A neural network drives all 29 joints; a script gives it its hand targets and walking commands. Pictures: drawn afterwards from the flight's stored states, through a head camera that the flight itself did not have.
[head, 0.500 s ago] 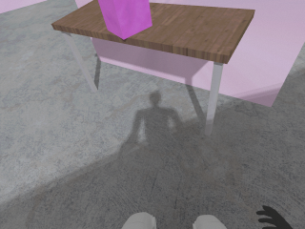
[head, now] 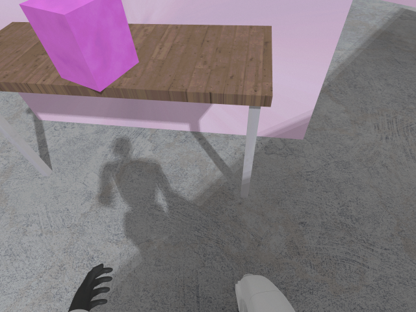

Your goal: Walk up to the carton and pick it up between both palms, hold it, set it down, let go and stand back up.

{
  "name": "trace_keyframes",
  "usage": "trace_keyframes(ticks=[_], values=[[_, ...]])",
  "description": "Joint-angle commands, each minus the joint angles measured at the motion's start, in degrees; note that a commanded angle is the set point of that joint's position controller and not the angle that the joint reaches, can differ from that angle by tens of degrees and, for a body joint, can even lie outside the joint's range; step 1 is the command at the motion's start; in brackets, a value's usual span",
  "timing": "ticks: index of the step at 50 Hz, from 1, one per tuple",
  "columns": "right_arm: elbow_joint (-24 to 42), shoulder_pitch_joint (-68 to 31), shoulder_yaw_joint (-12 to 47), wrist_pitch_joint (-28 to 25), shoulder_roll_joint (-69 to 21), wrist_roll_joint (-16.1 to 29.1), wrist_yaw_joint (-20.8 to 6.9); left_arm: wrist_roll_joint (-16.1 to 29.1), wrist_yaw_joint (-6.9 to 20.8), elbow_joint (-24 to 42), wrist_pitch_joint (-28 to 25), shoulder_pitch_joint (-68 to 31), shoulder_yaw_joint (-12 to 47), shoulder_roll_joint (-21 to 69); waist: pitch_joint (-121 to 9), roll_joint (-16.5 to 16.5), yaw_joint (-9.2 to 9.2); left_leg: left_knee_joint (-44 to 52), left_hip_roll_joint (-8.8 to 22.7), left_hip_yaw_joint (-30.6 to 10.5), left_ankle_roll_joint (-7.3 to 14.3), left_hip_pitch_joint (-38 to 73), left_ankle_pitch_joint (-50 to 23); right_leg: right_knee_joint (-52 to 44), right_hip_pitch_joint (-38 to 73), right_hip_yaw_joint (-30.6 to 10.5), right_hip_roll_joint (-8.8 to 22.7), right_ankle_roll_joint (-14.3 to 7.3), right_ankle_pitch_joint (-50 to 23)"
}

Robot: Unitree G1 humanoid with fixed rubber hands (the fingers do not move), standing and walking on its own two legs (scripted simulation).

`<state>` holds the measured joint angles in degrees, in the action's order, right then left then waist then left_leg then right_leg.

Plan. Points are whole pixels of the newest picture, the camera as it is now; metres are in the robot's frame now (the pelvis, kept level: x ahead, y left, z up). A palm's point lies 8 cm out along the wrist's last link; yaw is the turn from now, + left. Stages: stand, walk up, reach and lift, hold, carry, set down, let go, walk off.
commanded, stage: walk up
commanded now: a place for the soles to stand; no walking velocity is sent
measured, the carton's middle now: (87, 37) +0.95 +0.35 +0.09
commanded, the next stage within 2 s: none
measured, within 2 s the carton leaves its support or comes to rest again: neither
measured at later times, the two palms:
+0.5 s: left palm (19, 276) +0.25 +0.44 -0.12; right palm (257, 221) +0.31 -0.11 -0.10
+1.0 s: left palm (1, 200) +0.44 +0.54 -0.08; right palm (209, 220) +0.33 +0.00 -0.12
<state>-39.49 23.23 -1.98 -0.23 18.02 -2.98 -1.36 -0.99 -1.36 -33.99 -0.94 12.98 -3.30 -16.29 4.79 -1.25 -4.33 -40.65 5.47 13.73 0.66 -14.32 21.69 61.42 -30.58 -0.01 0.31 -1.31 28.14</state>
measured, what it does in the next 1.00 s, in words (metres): walks ahead: right foot, then left foot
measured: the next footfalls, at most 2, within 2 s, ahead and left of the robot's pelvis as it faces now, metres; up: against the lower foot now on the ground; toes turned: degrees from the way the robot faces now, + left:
right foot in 0.06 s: +0.15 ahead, -0.08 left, +0.00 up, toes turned -2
left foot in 0.48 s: +0.33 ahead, +0.31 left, +0.00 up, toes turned -2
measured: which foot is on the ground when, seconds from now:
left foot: down 0.00-0.08, up 0.10-0.46, down 0.48-0.78, up 0.80-1.00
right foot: up 0.00-0.04, down 0.06-0.48, up 0.50-0.74, down 0.76-1.00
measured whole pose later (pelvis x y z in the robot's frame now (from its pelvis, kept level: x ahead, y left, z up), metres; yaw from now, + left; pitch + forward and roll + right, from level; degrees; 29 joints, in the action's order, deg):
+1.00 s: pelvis +0.29 +0.29 -0.01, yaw -13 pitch -5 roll -2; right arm -35.4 14.5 -2.5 7.0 19.9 -3.5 -3.5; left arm -4.3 -5.6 -36.3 -3.1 18.9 -3.9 -13.1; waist 7.7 7.0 -0.2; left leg -70.1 6.7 -1.8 -2.1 -32.9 24.1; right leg 46.0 -19.7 0.5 2.1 0.6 21.6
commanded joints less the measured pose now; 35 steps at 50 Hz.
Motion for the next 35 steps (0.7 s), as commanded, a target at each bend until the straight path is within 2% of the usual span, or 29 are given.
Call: trace_keyframes(ticks=[1, 2, 3, 4, 5, 6, 7, 9, 10, 12, 13, 15, 17, 18, 20, 21, 22, 23, 24, 25, 26, 27, 28, 30, 31, 32, 33, 34, 35], values=[[5.31, -5.58, -1.82, 0.07, 9.37, -0.02, -0.38, 0.23, -0.33, 2.95, -2.39, 7.75, -2.03, -3.44, -2.9, 8.83, 5.49, 9.74, 10.64, -8.08, 10.26, -6.57, -7.96, -23.3, 17.81, 2.76, -1.93, -1.91, -12.32], [5.46, -5.65, -1.3, 0.44, 8.7, -0.46, -0.57, -0.22, -0.76, 1.03, -2.57, 13.64, -2.91, -4.84, -7.14, 3.94, 8.04, 1.54, 9.19, -4.61, 8.28, -10.66, -3.75, -26.18, 28.29, 2.43, -2.66, -2.12, -15.97], [6.19, -3.8, -0.62, 0.53, 6.68, -1.07, -0.9, -1.05, -1.64, -0.29, -2.43, 19.65, -4.2, -8.33, -11.58, -3.84, 10.84, -11.89, 5.91, -1.31, 4.95, -17.7, 0.05, -27.09, 39.59, -6.14, 0.73, -4.06, -10.79], [8.94, -3.41, 0.72, 0.86, 3.24, -1.34, -1.53, -2.91, -2.86, 1.19, -2.2, 21.58, -5.05, -13.33, -10.25, -13.86, 11.62, -25.92, 0.67, -2.69, 0.36, -32.05, 13.61, -36.7, 43.59, -36.57, 15.41, -9.71, 8.37], [10.93, -6.03, -1.17, 2.62, 8.63, -0.93, -1.5, -2.84, -3.97, 2.05, -1.16, 19.97, -5.69, -15.93, -7.42, -6.52, 12.06, -31.1, -0.53, -11.3, -0.71, -35.16, 16.96, -46.95, 33.92, -54.88, 24.23, -14.73, 28.49], [11.25, -8.68, -2.03, 4.34, 10.94, -0.79, -1.66, -1.87, -4.81, 2.55, -0.61, 15.52, -5.54, -14.94, -1.36, -2.24, 10.4, -35.29, 0.42, -14.54, -0.97, -35.92, 12.38, -50.06, 25.74, -55.18, 24.58, -14.37, 35.9], [10.94, -9.17, -1.97, 4.85, 10.23, -0.89, -1.82, -1.8, -5.17, 2.94, -0.78, 12.4, -4.7, -12.91, 3.53, -0.76, 8.95, -35.82, 1.25, -15.12, -1.34, -36.65, 6.71, -49.1, 22.85, -49.49, 21.67, -12.85, 29.92], [9.03, -6.0, -1.71, 4.29, 8.4, -1.57, -1.71, -2.36, -4.96, 3.52, -1.94, 8.07, -3.63, -10.55, 3.94, -3.92, 6.39, -33.21, 3.56, -15.54, -2.5, -33.13, 3.0, -45.08, 19.79, -38.74, 18.06, -11.85, 13.15], [8.57, -4.57, -1.75, 4.02, 7.99, -1.58, -1.92, -2.72, -4.58, 3.62, -2.39, 6.18, -3.46, -10.1, 3.51, -5.5, 5.25, -32.78, 3.85, -15.99, -3.12, -30.53, 2.17, -43.9, 16.86, -34.62, 16.87, -12.93, 8.44], [9.28, -5.79, -1.63, 4.07, 6.85, -1.27, -2.56, -3.01, -4.12, 2.92, -3.23, 4.34, -3.36, -9.38, 2.61, -6.91, 4.78, -32.43, 3.92, -17.42, -3.31, -28.26, 0.51, -42.25, 14.89, -31.46, 15.47, -13.93, 1.99], [9.63, -6.13, -1.71, 4.16, 6.56, -0.93, -2.75, -2.92, -3.84, 2.64, -3.6, 4.13, -3.38, -9.26, 1.73, -8.15, 4.31, -30.73, 4.42, -18.08, -3.3, -27.4, -0.42, -41.42, 13.92, -29.57, 14.98, -13.74, 0.18], [11.02, -8.99, -1.66, 4.1, 5.79, -0.46, -3.04, -3.2, -3.68, 2.24, -3.99, 4.57, -3.8, -10.43, 1.53, -9.31, 4.68, -26.28, 4.83, -18.2, -2.95, -27.3, -1.17, -39.9, 13.05, -29.0, 15.46, -13.98, -0.48], [11.85, -10.94, -1.79, 3.66, 5.3, 0.03, -3.34, -3.26, -3.62, 2.28, -4.03, 4.45, -4.01, -10.86, 1.43, -8.52, 4.81, -20.55, 4.69, -17.92, -2.39, -25.08, -2.6, -37.8, 11.69, -25.61, 14.39, -12.85, -0.6], [12.5, -12.43, -1.92, 3.34, 4.81, -0.01, -3.49, -3.31, -3.49, 2.09, -3.95, 5.69, -4.27, -11.39, 0.53, -8.36, 5.66, -17.95, 3.57, -16.17, -2.11, -22.78, -3.7, -36.82, 11.31, -25.1, 13.75, -12.41, -0.05], [12.54, -9.85, -2.4, 2.51, 3.76, 0.25, -3.72, -3.37, -3.02, 2.32, -3.43, 3.13, -4.83, -13.1, -1.5, -10.11, 3.61, -11.38, 2.13, -13.54, -0.84, -12.33, -4.3, -33.05, 5.16, -20.58, 11.84, -10.38, 2.28], [11.63, -5.88, -2.98, 2.11, 3.54, 0.6, -3.65, -3.34, -2.65, 2.83, -2.93, 1.3, -4.97, -13.13, -3.24, -10.56, 1.03, -8.08, 0.21, -10.24, -0.25, -2.96, -5.43, -29.69, 0.35, -17.03, 10.08, -8.87, 1.57], [9.63, 0.89, -4.1, 1.53, 4.81, 0.49, -3.27, -3.42, -2.43, 3.2, -2.21, 0.03, -4.46, -11.73, -6.02, -5.15, -2.86, -3.5, -2.42, -6.98, 0.33, 10.21, -8.6, -21.79, -6.03, -13.13, 7.5, -6.76, 1.97], [7.76, 6.18, -5.17, 0.79, 8.03, 0.17, -2.51, -2.92, -2.19, 3.5, -1.71, 2.93, -2.84, -7.54, -7.72, 5.79, -5.28, -0.07, -4.49, -7.32, 1.19, 18.82, -6.79, -7.48, -10.14, -8.04, 2.29, -4.57, -2.57], [7.48, 8.72, -5.75, 0.14, 12.83, -0.71, -1.65, -2.27, -2.04, 5.22, -1.97, 6.01, -0.79, -1.39, -10.86, 21.28, -6.04, 7.08, 7.12, -27.94, 6.0, 21.63, 3.55, 11.79, -17.64, -2.85, -3.33, -0.98, 6.14], [10.62, 2.18, -5.76, 0.16, 16.9, -0.18, -1.07, -0.21, -2.92, 7.35, -1.68, 8.67, -0.84, -2.58, -11.79, 23.48, -2.97, 24.04, 19.61, -55.33, 14.08, 14.7, 14.96, 18.2, -19.26, -5.47, -4.75, 0.29, 14.07], [11.26, -2.95, -5.11, 0.25, 15.74, 1.02, -0.59, -0.21, -3.57, 7.54, -1.13, 5.98, -1.46, -5.42, -6.38, 16.56, -1.81, 29.9, 21.38, -60.77, 17.08, 7.91, 28.57, 21.77, -19.0, -8.02, -0.97, 0.24, 11.56], [10.94, -5.23, -4.36, 0.31, 13.42, 1.36, -0.07, -0.29, -3.49, 7.08, -0.91, 3.51, -1.7, -6.23, -0.9, 12.43, -1.25, 28.19, 19.94, -55.82, 16.88, 5.13, 24.03, 22.98, -20.45, -8.38, 0.49, 0.21, 7.3], [10.23, -6.26, -4.24, 0.51, 12.48, 0.95, 0.5, -0.34, -3.43, 5.61, -0.8, 4.28, -1.96, -5.81, 1.73, 11.43, -0.43, 24.96, 18.75, -49.16, 16.7, 2.05, 15.98, 22.34, -19.02, -7.25, 1.8, 0.59, 4.72], [9.73, -9.83, -3.28, 1.04, 9.26, 0.39, 0.68, -0.19, -3.05, 2.95, -0.76, 8.58, -2.47, -5.33, 0.1, 12.17, 2.17, 19.67, 15.82, -36.21, 14.82, -3.61, 4.35, 12.71, -8.07, -5.98, 3.29, 0.71, 5.44], [9.58, -11.4, -3.0, 1.3, 8.16, 0.02, 0.56, 0.46, -2.76, 2.26, -0.91, 9.58, -2.57, -4.61, -0.76, 11.88, 3.08, 18.5, 14.49, -31.32, 13.88, -5.56, 1.43, 6.75, -3.49, -5.14, 2.9, 0.6, 6.07], [9.55, -11.58, -2.81, 1.57, 7.84, -0.06, 0.44, 0.83, -2.5, 2.51, -1.08, 8.35, -2.56, -4.14, -0.7, 13.05, 2.72, 17.5, 13.08, -27.73, 13.21, -6.06, -2.08, 1.33, -0.95, -2.75, 1.67, 0.68, 7.14], [9.43, -11.87, -2.35, 1.73, 7.02, -0.1, 0.34, 1.05, -2.42, 3.04, -1.56, 7.27, -2.38, -3.71, -0.11, 12.85, 2.63, 15.37, 12.59, -25.18, 13.31, -5.99, -9.32, -4.4, 0.88, -1.85, 1.49, 0.55, 5.15], [9.35, -11.42, -1.94, 1.98, 6.5, 0.04, 0.11, 0.76, -2.45, 3.18, -2.05, 7.06, -2.2, -3.28, -0.38, 12.71, 2.58, 12.94, 11.74, -22.37, 12.51, -5.75, -14.81, -10.76, 3.85, 0.1, 0.72, 0.18, 1.23], [9.11, -11.75, -1.64, 2.44, 6.32, 0.09, -0.11, 0.54, -2.44, 2.71, -2.48, 8.54, -2.34, -2.87, -1.8, 11.07, 3.6, 10.35, 10.35, -18.58, 10.65, -7.26, -16.51, -17.34, 9.87, 1.71, -0.16, -0.45, -5.63]])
